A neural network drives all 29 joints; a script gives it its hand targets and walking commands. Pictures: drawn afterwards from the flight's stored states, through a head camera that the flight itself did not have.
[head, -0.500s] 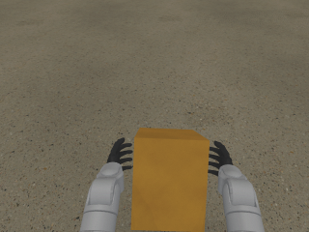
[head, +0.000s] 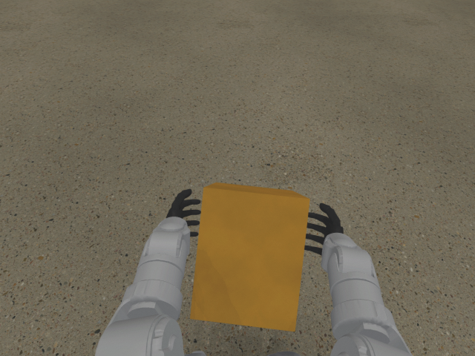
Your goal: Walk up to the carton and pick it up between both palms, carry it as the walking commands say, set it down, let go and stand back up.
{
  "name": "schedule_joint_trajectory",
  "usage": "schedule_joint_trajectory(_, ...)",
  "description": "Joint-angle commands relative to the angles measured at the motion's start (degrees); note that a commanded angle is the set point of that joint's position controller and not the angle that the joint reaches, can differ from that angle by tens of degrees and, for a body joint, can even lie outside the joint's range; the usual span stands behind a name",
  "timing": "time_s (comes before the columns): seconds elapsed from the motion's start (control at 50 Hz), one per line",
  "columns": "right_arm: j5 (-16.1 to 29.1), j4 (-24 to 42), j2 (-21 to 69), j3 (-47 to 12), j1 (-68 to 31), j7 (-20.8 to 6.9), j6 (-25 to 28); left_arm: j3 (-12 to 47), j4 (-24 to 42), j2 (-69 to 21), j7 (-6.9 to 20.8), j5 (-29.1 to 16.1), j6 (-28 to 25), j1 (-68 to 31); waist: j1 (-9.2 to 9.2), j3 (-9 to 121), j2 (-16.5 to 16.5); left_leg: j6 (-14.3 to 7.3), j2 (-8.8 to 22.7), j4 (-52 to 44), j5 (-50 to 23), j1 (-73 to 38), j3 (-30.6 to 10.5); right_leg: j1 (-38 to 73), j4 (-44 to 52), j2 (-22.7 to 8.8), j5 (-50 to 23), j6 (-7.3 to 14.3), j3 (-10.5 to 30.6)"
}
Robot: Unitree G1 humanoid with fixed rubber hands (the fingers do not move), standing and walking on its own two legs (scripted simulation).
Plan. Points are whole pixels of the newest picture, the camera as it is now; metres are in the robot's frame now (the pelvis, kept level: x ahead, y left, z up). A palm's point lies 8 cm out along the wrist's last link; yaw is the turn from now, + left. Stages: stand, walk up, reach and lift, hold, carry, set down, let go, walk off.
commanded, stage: set down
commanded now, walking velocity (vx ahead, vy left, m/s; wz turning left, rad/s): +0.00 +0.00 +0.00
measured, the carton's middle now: (249, 244) +0.37 -0.05 -0.10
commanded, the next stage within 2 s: none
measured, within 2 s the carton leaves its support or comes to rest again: neither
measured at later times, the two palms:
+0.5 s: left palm (186, 247) +0.38 +0.09 -0.10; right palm (315, 252) +0.34 -0.19 -0.09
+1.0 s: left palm (196, 259) +0.40 +0.07 -0.19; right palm (309, 270) +0.34 -0.20 -0.19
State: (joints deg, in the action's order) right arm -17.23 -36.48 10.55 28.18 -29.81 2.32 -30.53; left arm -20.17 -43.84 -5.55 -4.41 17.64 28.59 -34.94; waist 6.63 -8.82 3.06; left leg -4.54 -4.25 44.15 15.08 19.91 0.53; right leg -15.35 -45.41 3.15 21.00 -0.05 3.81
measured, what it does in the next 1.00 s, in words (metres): lowers itself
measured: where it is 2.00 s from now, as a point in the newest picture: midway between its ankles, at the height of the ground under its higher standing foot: outside the picture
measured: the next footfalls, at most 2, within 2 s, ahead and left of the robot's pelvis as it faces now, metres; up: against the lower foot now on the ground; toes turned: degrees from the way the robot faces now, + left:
none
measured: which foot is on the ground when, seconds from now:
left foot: down 0.00-1.00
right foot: down 0.00-1.00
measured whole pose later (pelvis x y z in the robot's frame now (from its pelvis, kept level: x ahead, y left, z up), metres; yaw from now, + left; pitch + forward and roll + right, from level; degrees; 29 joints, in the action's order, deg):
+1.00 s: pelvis +0.00 -0.03 -0.12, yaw +1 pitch +26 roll -1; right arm -6.4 -30.6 9.0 19.9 -28.5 10.4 -13.2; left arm -13.1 -41.7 -4.2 -11.1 7.6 10.3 -37.3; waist 5.3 3.2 -1.5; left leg -2.3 -4.1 77.7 23.7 79.5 -0.7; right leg -74.4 -80.5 4.4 31.8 1.2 -0.4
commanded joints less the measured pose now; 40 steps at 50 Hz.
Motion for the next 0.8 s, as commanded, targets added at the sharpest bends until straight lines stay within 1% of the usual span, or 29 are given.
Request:
schedule_joint_trajectory(0.0,8.39,-1.37,43.34,-19.26,-40.63,-14.84,6.11,22.16,-1.74,-61.28,14.33,-10.84,-4.92,-34.08,5.45,26.55,-7.55,2.85,5.19,-11.34,14.58,-20.50,-14.66,-22.01,11.62,-1.47,4.90,3.79,3.62)
schedule_joint_trajectory(0.02,8.33,2.12,45.94,-23.66,-40.69,-14.66,7.54,21.62,-0.72,-62.20,13.86,-9.66,-6.51,-30.72,1.08,29.26,-5.85,2.49,4.26,-9.90,9.10,-17.61,-13.32,-19.64,11.22,-1.96,2.54,4.24,4.47)
schedule_joint_trajectory(0.04,8.30,1.57,45.12,-24.24,-40.83,-14.62,8.42,21.02,-1.55,-61.94,13.57,-9.54,-7.29,-30.27,1.03,31.50,-4.89,2.37,3.69,-8.72,8.21,-18.96,-12.84,-21.85,11.12,-1.64,3.99,3.98,4.31)
schedule_joint_trajectory(0.06,8.26,1.19,45.05,-24.14,-37.17,-14.72,8.95,25.64,1.70,-62.06,13.66,-11.89,-8.98,-31.73,4.64,31.63,-3.11,2.79,4.95,-9.00,7.05,-19.96,-13.78,-22.63,10.92,-1.79,1.27,3.43,4.38)
schedule_joint_trajectory(0.08,8.22,2.10,45.00,-24.79,-38.17,-15.13,10.43,23.95,1.74,-62.93,12.85,-11.71,-10.09,-31.47,3.33,34.62,-2.82,2.86,4.83,-7.97,5.47,-19.42,-14.38,-23.80,9.12,-1.72,0.18,3.73,4.56)
schedule_joint_trajectory(0.1,7.31,1.42,44.84,-25.82,-33.54,-15.16,11.97,28.36,5.07,-64.70,12.82,-13.12,-11.98,-31.38,5.67,38.73,-3.16,3.43,4.34,-6.74,-1.97,-21.41,-14.03,-23.97,8.40,-1.03,-6.25,3.63,3.81)
schedule_joint_trajectory(0.12,9.30,5.31,46.89,-29.78,-37.22,-15.36,13.80,28.55,6.53,-65.55,11.96,-13.08,-13.65,-31.71,2.20,40.16,-2.56,3.47,4.08,-5.49,-4.53,-18.85,-13.86,-22.84,7.25,-1.04,-6.86,3.59,4.47)
schedule_joint_trajectory(0.14,9.72,4.20,47.93,-30.79,-36.36,-15.17,14.75,30.80,9.30,-64.49,11.54,-14.03,-15.20,-34.89,3.04,43.73,-0.70,3.14,3.68,-4.00,-7.62,-18.82,-13.79,-24.41,5.84,-0.18,-8.96,2.89,3.75)
schedule_joint_trajectory(0.18,11.31,8.87,46.50,-34.18,-37.69,-15.31,17.31,31.35,7.68,-64.13,10.59,-12.63,-16.71,-28.97,0.57,47.44,-1.65,3.22,3.55,-1.27,-14.37,-18.29,-14.45,-26.46,4.12,-0.21,-12.31,2.98,3.97)
schedule_joint_trajectory(0.2,11.60,8.88,47.41,-35.13,-35.00,-15.48,18.27,35.43,11.70,-66.11,10.13,-14.32,-17.98,-30.75,2.85,53.71,-3.27,3.51,3.71,-0.71,-16.23,-21.74,-16.26,-28.55,1.55,0.51,-13.49,2.32,3.31)
schedule_joint_trajectory(0.26,14.65,14.63,44.15,-41.26,-35.09,-15.92,21.19,38.90,13.70,-65.12,7.87,-14.89,-20.09,-23.89,-0.29,64.26,-1.09,3.95,4.06,4.04,-29.82,-25.86,-18.26,-33.26,-2.09,1.78,-16.53,1.68,2.82)
schedule_joint_trajectory(0.28,15.28,14.39,42.86,-42.72,-33.32,-16.08,21.62,39.13,14.73,-65.35,7.10,-13.75,-20.30,-20.49,-1.88,64.23,-3.59,4.10,3.56,4.93,-34.29,-27.13,-17.66,-35.82,-2.46,2.38,-16.52,1.65,2.41)
schedule_joint_trajectory(0.3,15.69,15.39,43.18,-43.30,-32.06,-15.88,22.21,41.57,16.09,-64.20,6.82,-13.90,-20.43,-20.17,-0.90,66.95,-4.70,3.89,3.75,6.55,-37.36,-27.71,-18.33,-36.90,-3.14,2.40,-17.50,1.44,2.65)
schedule_joint_trajectory(0.34,15.88,15.61,40.80,-43.91,-30.55,-15.10,22.07,42.09,16.25,-60.45,6.84,-13.69,-20.44,-20.08,-0.92,67.81,-4.44,3.27,3.07,7.90,-34.13,-21.90,-17.09,-35.04,-4.64,2.42,-19.00,1.24,2.68)
schedule_joint_trajectory(0.38,14.93,14.51,41.61,-42.80,-28.79,-14.57,21.91,43.75,16.37,-59.23,6.89,-14.15,-20.22,-21.38,0.76,68.14,-5.28,3.55,2.14,8.15,-26.57,-18.34,-16.28,-35.23,-5.19,2.82,-17.25,1.23,2.26)
schedule_joint_trajectory(0.4,14.30,13.84,41.81,-42.43,-28.92,-14.73,21.80,44.07,15.14,-60.51,6.83,-13.47,-19.70,-19.97,-0.83,67.47,-7.70,4.61,1.76,8.17,-23.39,-16.21,-16.30,-38.23,-7.11,2.90,-15.02,1.38,2.03)
schedule_joint_trajectory(0.44,13.42,11.65,42.35,-40.84,-28.35,-14.92,21.25,42.48,10.06,-60.82,6.89,-12.04,-18.78,-16.50,-0.94,60.66,-8.78,4.20,1.71,8.13,-21.76,-13.53,-16.37,-42.37,-7.45,2.54,-12.23,1.44,2.16)
schedule_joint_trajectory(0.46,13.55,10.44,42.34,-39.58,-28.01,-15.03,21.05,41.74,9.98,-60.41,7.11,-12.60,-19.00,-18.24,0.26,60.36,-7.64,4.40,1.75,8.14,-17.84,-11.04,-16.22,-42.34,-7.37,2.73,-11.35,1.35,2.19)
schedule_joint_trajectory(0.48,12.75,9.20,42.62,-40.20,-28.57,-14.82,20.65,40.78,11.61,-59.74,7.46,-12.02,-18.91,-21.04,-0.78,58.13,-8.52,4.10,0.51,8.84,-13.99,-6.23,-14.41,-41.89,-7.85,2.72,-10.09,1.61,2.13)
schedule_joint_trajectory(0.5,12.64,8.69,43.40,-38.62,-27.84,-15.23,20.58,43.32,12.18,-61.94,7.38,-13.37,-19.06,-20.96,1.83,61.75,-9.76,4.86,0.99,8.62,-13.15,-8.59,-15.71,-42.90,-9.39,3.00,-10.30,1.54,1.21)
schedule_joint_trajectory(0.52,12.93,9.37,43.45,-39.76,-29.98,-14.90,20.59,41.26,11.47,-59.50,7.42,-12.83,-19.03,-22.35,-0.28,59.51,-8.73,4.15,0.30,9.83,-13.42,-4.80,-15.08,-42.52,-9.94,3.17,-10.49,1.50,1.50)
schedule_joint_trajectory(0.54,12.61,7.28,44.56,-38.06,-28.72,-14.92,20.46,41.35,10.95,-60.48,7.54,-12.53,-18.85,-22.40,1.79,59.63,-9.75,4.45,-0.39,9.87,-11.72,-4.64,-13.73,-42.53,-9.19,2.92,-9.78,1.31,1.37)
schedule_joint_trajectory(0.58,13.05,9.06,43.50,-38.15,-31.60,-14.69,20.59,39.31,8.01,-60.21,7.65,-11.73,-18.62,-21.06,0.97,60.07,-10.37,4.17,-0.67,11.70,-12.00,-2.42,-13.93,-45.18,-11.28,3.09,-10.26,1.02,1.18)
schedule_joint_trajectory(0.62,12.29,8.37,44.16,-37.72,-31.94,-13.67,20.70,39.42,8.21,-62.06,8.13,-13.15,-18.96,-24.22,3.42,59.22,-10.30,4.52,-1.25,13.15,-12.00,2.83,-12.50,-43.10,-11.71,2.92,-10.70,1.60,1.84)
schedule_joint_trajectory(0.7,12.52,7.31,45.67,-37.87,-31.63,-12.87,20.49,39.01,9.60,-59.83,7.56,-13.39,-19.85,-26.91,3.43,60.91,-8.62,4.30,-1.85,15.56,-9.69,5.17,-11.82,-45.51,-14.69,3.61,-9.64,0.28,0.53)
schedule_joint_trajectory(0.72,14.10,9.13,46.73,-40.30,-34.02,-12.64,21.05,38.69,8.96,-60.15,7.62,-13.51,-19.90,-27.68,2.08,63.00,-7.83,3.77,-2.20,17.37,-12.00,7.03,-11.02,-43.65,-15.05,3.79,-10.92,0.52,1.25)
schedule_joint_trajectory(0.74,13.28,8.94,45.32,-39.65,-34.66,-12.06,21.22,39.04,9.06,-58.79,7.94,-14.13,-20.18,-29.38,3.57,64.37,-7.74,3.97,-2.58,18.48,-10.38,8.79,-10.78,-44.71,-16.26,3.78,-10.91,0.27,0.42)
schedule_joint_trajectory(0.76,14.52,11.25,47.18,-42.91,-35.30,-11.43,21.31,39.18,9.39,-59.00,8.01,-14.23,-20.08,-28.35,1.61,66.64,-6.64,3.55,-3.63,20.03,-12.46,11.16,-9.00,-40.37,-16.40,4.13,-12.45,0.22,1.08)
schedule_joint_trajectory(0.78,14.70,13.04,46.84,-42.70,-38.37,-11.11,21.69,38.36,6.95,-59.81,7.91,-13.84,-20.20,-27.90,2.52,67.89,-5.50,3.48,-3.59,20.94,-11.39,11.91,-9.71,-42.44,-18.22,4.43,-11.50,-0.26,0.19)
